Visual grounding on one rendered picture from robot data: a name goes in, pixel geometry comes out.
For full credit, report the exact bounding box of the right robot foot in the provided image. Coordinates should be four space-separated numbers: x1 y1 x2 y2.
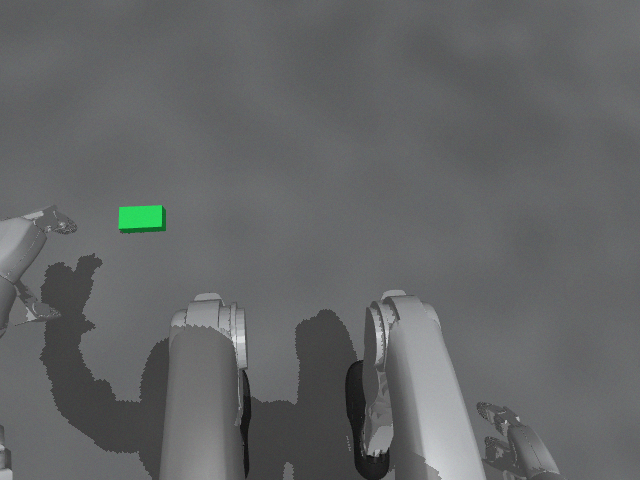
345 360 389 480

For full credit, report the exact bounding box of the right robot hand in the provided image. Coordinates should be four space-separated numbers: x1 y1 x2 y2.
476 402 560 480

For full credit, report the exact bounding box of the left robot arm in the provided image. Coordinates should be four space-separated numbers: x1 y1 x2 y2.
0 276 17 480

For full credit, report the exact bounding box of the small box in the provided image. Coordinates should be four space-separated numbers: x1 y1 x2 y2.
118 205 166 233

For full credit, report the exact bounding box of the left robot hand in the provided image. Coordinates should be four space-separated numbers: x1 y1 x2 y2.
0 204 77 326

